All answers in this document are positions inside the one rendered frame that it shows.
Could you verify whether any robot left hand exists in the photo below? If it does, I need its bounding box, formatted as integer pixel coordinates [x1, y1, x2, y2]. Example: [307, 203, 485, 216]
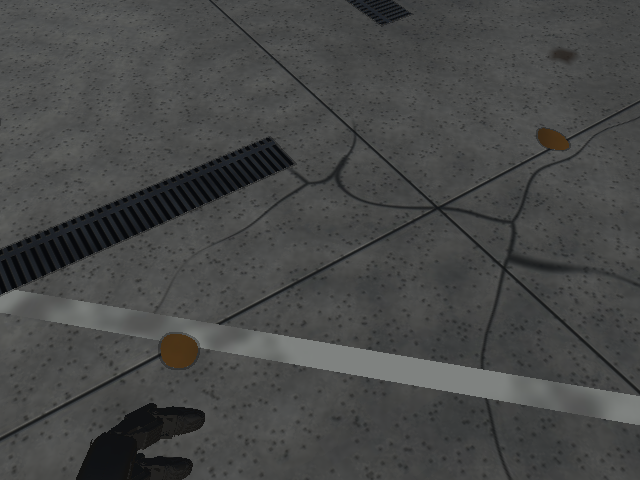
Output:
[76, 403, 205, 480]

